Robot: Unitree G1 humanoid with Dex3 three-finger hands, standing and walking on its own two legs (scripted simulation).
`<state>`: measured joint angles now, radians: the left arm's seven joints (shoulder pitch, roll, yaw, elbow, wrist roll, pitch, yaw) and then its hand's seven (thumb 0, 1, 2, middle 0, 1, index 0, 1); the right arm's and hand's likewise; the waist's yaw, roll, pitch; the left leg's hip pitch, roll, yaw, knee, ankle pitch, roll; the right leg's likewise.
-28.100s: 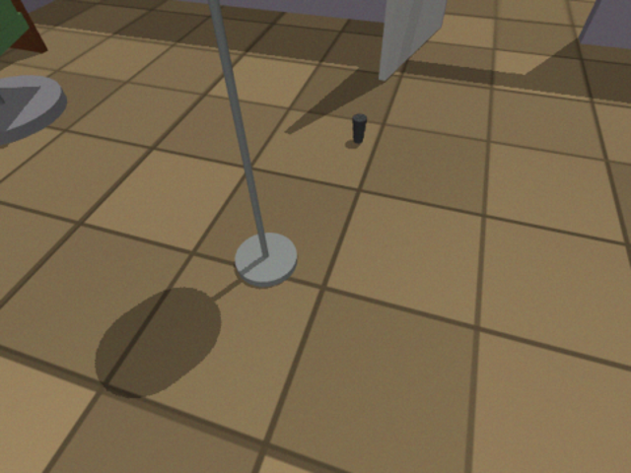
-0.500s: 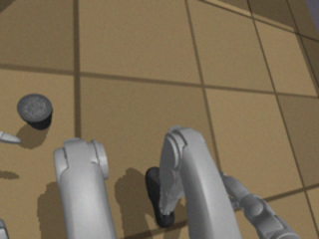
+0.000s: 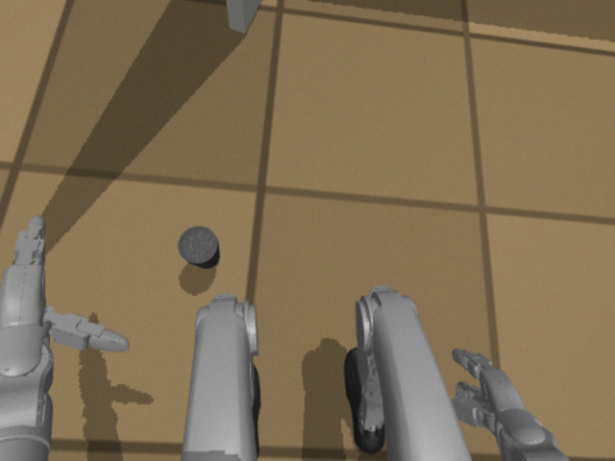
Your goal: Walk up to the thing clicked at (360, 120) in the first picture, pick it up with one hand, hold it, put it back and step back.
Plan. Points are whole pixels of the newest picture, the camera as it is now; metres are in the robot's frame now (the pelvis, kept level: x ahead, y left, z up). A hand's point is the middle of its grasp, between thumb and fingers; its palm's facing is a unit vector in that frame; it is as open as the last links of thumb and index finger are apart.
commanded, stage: home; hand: left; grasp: from the side
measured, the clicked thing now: (203, 251) +0.44 +0.21 -0.38
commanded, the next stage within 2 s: none
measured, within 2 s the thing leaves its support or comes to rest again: neither
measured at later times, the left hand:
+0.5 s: hand (56, 332) +0.26 +0.21 +0.12, palm faces +0.19 -0.92 -0.34, open 17.2 cm
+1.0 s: hand out of the picture +0.23 +0.19 +0.21, palm faces +0.20 -0.94 -0.29, open 17.5 cm
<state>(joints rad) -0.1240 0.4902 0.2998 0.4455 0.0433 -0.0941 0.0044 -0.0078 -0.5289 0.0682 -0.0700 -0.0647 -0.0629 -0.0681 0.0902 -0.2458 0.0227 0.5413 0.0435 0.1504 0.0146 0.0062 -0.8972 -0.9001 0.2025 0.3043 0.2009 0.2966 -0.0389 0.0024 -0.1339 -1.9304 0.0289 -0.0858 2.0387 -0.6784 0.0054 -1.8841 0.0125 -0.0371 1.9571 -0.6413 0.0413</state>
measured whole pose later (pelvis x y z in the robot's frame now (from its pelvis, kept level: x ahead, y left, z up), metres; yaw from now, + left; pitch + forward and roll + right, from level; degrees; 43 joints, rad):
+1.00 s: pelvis +0.09 -0.01 +0.26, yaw +6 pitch +9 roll -2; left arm 0.49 0.21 -0.01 -0.03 -0.01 0.28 0.15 0.00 -0.54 0.05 -0.06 -0.06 -0.05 -0.06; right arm 0.27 -0.20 0.04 0.46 0.01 -0.10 -0.17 0.01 -0.89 -0.90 0.20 0.30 0.20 0.30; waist -0.03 0.03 -0.11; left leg -0.66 0.03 -0.05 0.99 -0.49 -0.02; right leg -0.62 -0.01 -0.04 0.94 -0.47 0.01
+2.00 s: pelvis +0.08 -0.02 +0.27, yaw +6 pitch +8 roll -1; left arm 0.47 0.19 0.00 0.00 -0.01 0.25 0.13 -0.01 -0.56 0.05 -0.06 -0.06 -0.05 -0.06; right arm 0.28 -0.21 0.03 0.51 0.01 -0.13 -0.17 0.01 -0.90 -0.90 0.20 0.30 0.20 0.30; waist -0.03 0.03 -0.10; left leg -0.62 0.03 -0.05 0.96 -0.47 -0.03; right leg -0.60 0.00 -0.04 0.92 -0.46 0.00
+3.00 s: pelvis +0.08 -0.01 +0.28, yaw +6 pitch +2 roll +0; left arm 0.27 0.28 0.00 0.46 0.06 0.07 0.04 0.00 0.51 0.81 -0.21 -0.29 -0.20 -0.29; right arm 0.19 -0.26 0.01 0.73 -0.08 -0.04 -0.04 0.01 -0.90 -0.90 0.20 0.30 0.20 0.30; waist 0.01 -0.02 0.00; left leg -0.48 0.00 -0.03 0.86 -0.42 -0.01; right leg -0.47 -0.04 -0.02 0.86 -0.43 0.01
